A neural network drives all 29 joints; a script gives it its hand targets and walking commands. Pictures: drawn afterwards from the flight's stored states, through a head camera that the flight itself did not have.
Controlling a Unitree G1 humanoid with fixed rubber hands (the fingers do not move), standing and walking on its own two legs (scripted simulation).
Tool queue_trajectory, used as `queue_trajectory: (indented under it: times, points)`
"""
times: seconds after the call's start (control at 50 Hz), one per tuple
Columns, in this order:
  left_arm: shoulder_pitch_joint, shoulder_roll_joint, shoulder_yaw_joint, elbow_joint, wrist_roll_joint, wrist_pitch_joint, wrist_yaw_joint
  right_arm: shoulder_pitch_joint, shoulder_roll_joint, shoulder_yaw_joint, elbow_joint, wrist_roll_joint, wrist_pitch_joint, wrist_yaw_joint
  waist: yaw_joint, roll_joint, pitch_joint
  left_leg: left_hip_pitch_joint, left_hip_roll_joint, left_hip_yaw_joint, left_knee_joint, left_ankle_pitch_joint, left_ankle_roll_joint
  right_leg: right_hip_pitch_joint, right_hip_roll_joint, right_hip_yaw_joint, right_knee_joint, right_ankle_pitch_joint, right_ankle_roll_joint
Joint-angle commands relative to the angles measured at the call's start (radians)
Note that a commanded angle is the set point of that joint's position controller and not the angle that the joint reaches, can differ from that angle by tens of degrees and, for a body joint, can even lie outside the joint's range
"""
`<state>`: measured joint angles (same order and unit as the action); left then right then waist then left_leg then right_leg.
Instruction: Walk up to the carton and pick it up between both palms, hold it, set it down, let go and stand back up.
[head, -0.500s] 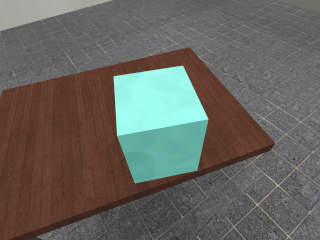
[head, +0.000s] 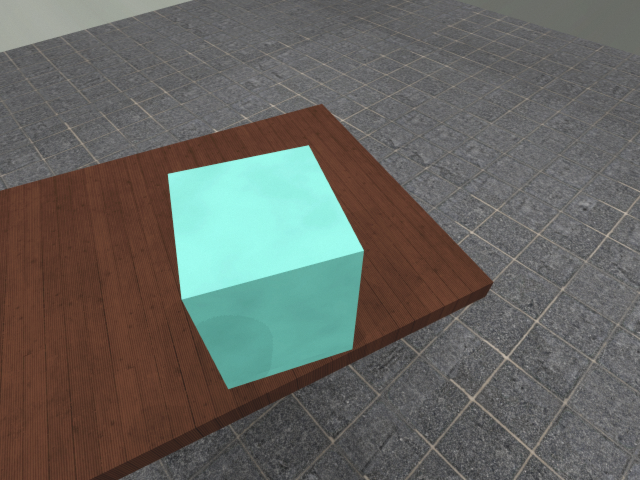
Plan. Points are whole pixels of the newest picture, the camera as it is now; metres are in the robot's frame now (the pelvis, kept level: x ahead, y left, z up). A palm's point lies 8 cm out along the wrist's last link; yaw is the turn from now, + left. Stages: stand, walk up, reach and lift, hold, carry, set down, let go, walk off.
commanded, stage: walk up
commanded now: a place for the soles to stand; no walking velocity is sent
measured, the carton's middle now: (267, 269) +0.42 +0.10 +0.01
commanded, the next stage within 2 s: none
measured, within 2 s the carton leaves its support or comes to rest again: neither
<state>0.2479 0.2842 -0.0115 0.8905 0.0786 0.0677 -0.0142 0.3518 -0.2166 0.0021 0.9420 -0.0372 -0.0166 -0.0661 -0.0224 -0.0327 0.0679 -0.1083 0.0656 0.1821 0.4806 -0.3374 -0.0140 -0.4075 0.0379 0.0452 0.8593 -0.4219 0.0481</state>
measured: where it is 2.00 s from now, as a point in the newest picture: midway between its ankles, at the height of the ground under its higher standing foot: outside the picture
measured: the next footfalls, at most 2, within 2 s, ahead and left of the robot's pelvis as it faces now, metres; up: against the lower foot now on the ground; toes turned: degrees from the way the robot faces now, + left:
right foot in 0.20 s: +0.15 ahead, -0.21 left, +0.00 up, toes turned -1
left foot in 0.62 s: +0.02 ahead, +0.05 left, +0.00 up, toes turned +25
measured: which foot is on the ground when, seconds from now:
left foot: down 0.00-0.22, up 0.24-0.60, down 0.62-1.00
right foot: up 0.00-0.18, down 0.20-0.64, up 0.66-0.88, down 0.90-1.00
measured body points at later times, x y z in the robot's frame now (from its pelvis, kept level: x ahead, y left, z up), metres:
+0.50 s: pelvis +0.02 -0.09 -0.01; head +0.04 -0.09 +0.44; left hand +0.11 +0.17 -0.14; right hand +0.10 -0.37 -0.14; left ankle -0.02 +0.02 -0.68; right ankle +0.11 -0.21 -0.73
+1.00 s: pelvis +0.00 -0.08 +0.00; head +0.02 -0.07 +0.45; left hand -0.01 +0.17 -0.15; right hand +0.16 -0.27 -0.14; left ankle -0.02 +0.04 -0.73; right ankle +0.06 -0.18 -0.73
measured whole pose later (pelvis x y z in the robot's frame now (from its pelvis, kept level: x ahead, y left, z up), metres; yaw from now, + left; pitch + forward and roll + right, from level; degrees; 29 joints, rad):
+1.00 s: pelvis +0.00 -0.08 +0.00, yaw +21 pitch -2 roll -1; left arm 0.21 0.21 -0.02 0.93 0.01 0.02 0.01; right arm 0.28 -0.18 -0.02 0.81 -0.01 -0.01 -0.01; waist -0.01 0.01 0.06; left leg -0.27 -0.05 -0.12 0.60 -0.29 0.00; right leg -0.26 0.00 -0.05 0.56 -0.27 -0.01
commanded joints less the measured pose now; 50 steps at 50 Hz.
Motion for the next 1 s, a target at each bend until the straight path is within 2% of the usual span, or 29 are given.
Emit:
queue_trajectory:
  times: [0.0, 0.08, 0.12, 0.16, 0.18, 0.2, 0.22, 0.24, 0.28, 0.34, 0.36, 0.44, 0.48, 0.52, 0.56, 0.58, 0.6, 0.62, 0.64, 0.7, 0.74, 0.8, 0.84, 0.86, 0.88, 0.9, 0.92, 0.94, 0.98]
  points:
    - [-0.133, 0.052, 0.018, -0.116, 0.009, -0.017, -0.030, 0.116, -0.147, -0.050, -0.013, -0.002, -0.042, -0.008, -0.015, 0.158, 0.087, 0.129, 0.297, -0.258, -0.204, 0.476, 0.207, -0.288, -0.132, 0.031, 0.088, 0.086, 0.043]
    - [-0.115, 0.012, 0.011, -0.090, -0.033, -0.040, -0.031, 0.021, -0.190, -0.061, -0.050, -0.006, -0.042, 0.024, 0.021, 0.242, 0.027, -0.072, 0.174, -0.092, -0.107, 0.597, 0.151, 0.022, -0.094, -0.076, -0.118, 0.204, 0.018]
    - [-0.058, 0.035, 0.027, -0.046, -0.038, -0.049, -0.021, 0.003, -0.218, -0.066, -0.074, -0.002, -0.032, 0.039, 0.048, 0.221, -0.028, -0.152, 0.129, -0.072, -0.004, 0.572, 0.114, 0.198, -0.049, -0.144, -0.215, 0.341, -0.006]
    - [0.049, 0.101, 0.056, -0.007, -0.037, -0.060, 0.000, 0.054, -0.192, -0.047, -0.088, 0.009, -0.017, 0.054, 0.085, 0.058, -0.114, -0.230, 0.057, -0.079, 0.188, 0.391, 0.057, 0.406, -0.055, -0.124, -0.325, 0.500, -0.038]
    - [0.107, 0.173, 0.078, -0.008, -0.036, -0.065, 0.010, 0.119, -0.142, -0.030, -0.101, 0.018, -0.008, 0.059, 0.100, -0.086, -0.207, -0.305, -0.017, -0.072, 0.389, 0.070, 0.007, 0.514, -0.226, 0.070, -0.350, 0.663, -0.103]
    - [0.120, 0.229, 0.088, -0.014, -0.054, -0.060, 0.020, 0.173, -0.085, -0.019, -0.114, 0.025, 0.012, 0.056, 0.086, -0.184, -0.244, -0.313, -0.080, -0.146, 0.549, -0.386, -0.001, 0.459, -0.409, 0.325, -0.463, 0.567, -0.187]
    - [0.066, 0.244, 0.091, -0.022, -0.084, -0.046, 0.036, 0.192, -0.096, -0.032, -0.104, 0.029, 0.035, 0.040, 0.069, -0.148, -0.248, -0.278, -0.052, -0.228, 0.669, -0.412, 0.006, 0.367, -0.445, 0.365, -0.518, 0.379, -0.250]
    - [-0.017, 0.234, 0.093, -0.045, -0.096, -0.032, 0.052, 0.147, -0.108, -0.040, -0.122, 0.027, 0.045, 0.033, 0.064, -0.165, -0.181, -0.338, -0.038, -0.248, 0.718, -0.382, 0.009, 0.289, -0.443, 0.345, -0.573, 0.180, -0.270]
    - [-0.131, 0.149, 0.072, -0.083, -0.076, -0.021, 0.062, 0.128, -0.108, -0.045, -0.125, 0.021, 0.039, 0.028, 0.019, -0.156, -0.049, -0.350, -0.007, -0.265, 0.699, -0.295, 0.003, 0.143, -0.372, 0.217, -0.577, 0.036, -0.228]
    - [-0.151, 0.110, 0.068, -0.082, -0.051, -0.039, 0.054, 0.157, -0.127, -0.069, -0.117, 0.012, 0.033, 0.035, 0.011, -0.146, -0.040, -0.281, -0.029, -0.244, 0.683, -0.224, -0.010, 0.079, -0.369, 0.145, -0.549, 0.123, -0.246]
    - [-0.136, 0.099, 0.068, -0.085, -0.049, -0.046, 0.054, 0.147, -0.138, -0.078, -0.126, 0.010, 0.036, 0.037, 0.018, -0.107, -0.051, -0.289, -0.037, -0.250, 0.684, -0.223, -0.012, 0.101, -0.382, 0.158, -0.546, 0.131, -0.258]
    - [-0.133, 0.125, 0.080, -0.091, -0.037, -0.063, 0.067, 0.090, -0.132, -0.095, -0.177, 0.005, 0.051, 0.048, 0.025, -0.102, -0.025, -0.333, -0.014, -0.267, 0.608, -0.213, -0.021, 0.104, -0.473, 0.182, -0.556, 0.097, -0.305]
    - [-0.154, 0.135, 0.077, -0.098, -0.035, -0.065, 0.071, 0.082, -0.137, -0.104, -0.194, 0.005, 0.055, 0.059, 0.022, -0.111, -0.031, -0.314, -0.002, -0.269, 0.536, -0.205, -0.019, 0.110, -0.488, 0.180, -0.559, 0.013, -0.294]
    - [-0.198, 0.149, 0.075, -0.107, -0.027, -0.063, 0.071, 0.107, -0.124, -0.107, -0.202, 0.010, 0.047, 0.069, -0.003, -0.116, -0.045, -0.226, 0.009, -0.245, 0.379, -0.181, -0.004, 0.080, -0.467, 0.098, -0.512, 0.001, -0.252]
    - [-0.226, 0.145, 0.065, -0.110, -0.022, -0.047, 0.060, 0.189, -0.107, -0.110, -0.177, 0.021, 0.027, 0.079, -0.046, -0.068, -0.066, -0.043, -0.020, -0.191, 0.103, -0.003, 0.025, -0.023, -0.376, -0.040, -0.375, -0.073, -0.173]
    - [-0.174, 0.108, 0.054, -0.093, -0.022, -0.035, 0.049, 0.199, -0.124, -0.120, -0.172, 0.021, 0.019, 0.082, -0.040, 0.054, -0.044, 0.000, -0.030, -0.258, -0.011, 0.022, 0.041, -0.105, -0.304, -0.095, -0.226, -0.151, -0.126]
    - [-0.128, 0.041, 0.025, -0.098, -0.035, -0.029, 0.034, 0.162, -0.177, -0.138, -0.200, 0.023, 0.015, 0.079, -0.028, 0.289, -0.010, -0.078, 0.099, -0.544, -0.145, -0.144, 0.086, -0.200, -0.173, -0.176, 0.005, -0.230, -0.064]
    - [-0.135, 0.033, 0.016, -0.118, -0.040, -0.025, 0.031, 0.072, -0.231, -0.146, -0.251, 0.044, 0.018, 0.063, -0.012, 0.287, 0.062, -0.266, 0.219, -0.763, -0.227, -0.256, 0.150, -0.215, -0.079, -0.101, 0.165, -0.219, -0.025]
    - [-0.177, 0.056, 0.026, -0.125, -0.058, -0.023, 0.035, 0.037, -0.269, -0.151, -0.244, 0.050, 0.018, 0.042, -0.036, 0.261, 0.086, -0.373, 0.260, -0.818, -0.288, -0.189, 0.210, -0.157, -0.100, -0.020, 0.180, -0.240, -0.036]
    - [-0.108, 0.051, 0.023, -0.085, -0.055, -0.038, 0.032, -0.040, -0.166, -0.111, -0.252, 0.030, 0.001, 0.031, 0.033, 0.181, 0.002, -0.162, 0.116, -0.544, -0.116, 0.177, 0.168, -0.158, -0.103, -0.008, 0.116, -0.052, -0.030]
    - [-0.082, 0.054, 0.020, -0.069, -0.046, -0.049, 0.031, -0.007, -0.146, -0.103, -0.247, 0.019, -0.010, 0.040, 0.021, 0.163, -0.088, -0.080, 0.096, -0.504, -0.056, 0.328, 0.160, -0.083, -0.086, -0.029, 0.033, -0.025, -0.021]
    - [-0.107, 0.023, 0.009, -0.077, -0.052, -0.054, 0.031, -0.007, -0.125, -0.090, -0.231, 0.020, -0.015, 0.045, 0.000, 0.154, -0.108, -0.053, 0.093, -0.489, -0.019, 0.387, 0.163, 0.015, -0.076, -0.057, -0.168, 0.010, -0.020]
    - [-0.079, 0.013, 0.008, -0.066, -0.055, -0.062, 0.034, -0.016, -0.128, -0.077, -0.217, 0.018, -0.012, 0.049, 0.016, 0.144, -0.116, -0.098, 0.081, -0.489, 0.023, 0.422, 0.143, 0.150, -0.064, -0.071, -0.371, 0.183, -0.037]
    - [-0.054, 0.026, 0.013, -0.059, -0.051, -0.069, 0.038, -0.026, -0.123, -0.071, -0.209, 0.022, -0.013, 0.054, 0.029, 0.114, -0.121, -0.154, 0.077, -0.501, 0.049, 0.423, 0.119, 0.246, -0.094, -0.037, -0.442, 0.305, -0.051]
    - [-0.033, 0.060, 0.022, -0.052, -0.049, -0.075, 0.041, -0.001, -0.093, -0.058, -0.205, 0.025, -0.017, 0.058, 0.023, 0.054, -0.151, -0.211, 0.047, -0.476, 0.079, 0.368, 0.087, 0.330, -0.169, 0.059, -0.437, 0.402, -0.079]
    - [-0.025, 0.091, 0.030, -0.040, -0.052, -0.076, 0.040, 0.036, -0.054, -0.044, -0.197, 0.024, -0.017, 0.060, -0.002, -0.015, -0.169, -0.230, -0.018, -0.419, 0.109, 0.177, 0.059, 0.335, -0.247, 0.167, -0.473, 0.385, -0.113]
    - [-0.082, 0.108, 0.031, -0.032, -0.078, -0.069, 0.035, 0.057, -0.032, -0.032, -0.177, 0.033, -0.007, 0.053, -0.033, -0.033, -0.125, -0.142, -0.070, -0.355, 0.084, 0.047, 0.037, 0.170, -0.273, 0.183, -0.499, 0.223, -0.163]
    - [-0.113, 0.099, 0.025, -0.026, -0.083, -0.062, 0.027, 0.052, -0.038, -0.027, -0.160, 0.027, -0.002, 0.048, -0.038, -0.065, -0.068, -0.096, -0.060, -0.353, 0.036, 0.038, 0.043, 0.077, -0.255, 0.175, -0.540, 0.065, -0.166]
    - [-0.117, 0.053, 0.010, -0.017, -0.078, -0.059, 0.020, 0.015, -0.085, -0.031, -0.132, 0.036, -0.004, 0.053, -0.016, -0.022, -0.017, -0.132, -0.038, -0.396, -0.003, 0.089, 0.063, 0.095, -0.170, 0.076, -0.548, 0.006, -0.116]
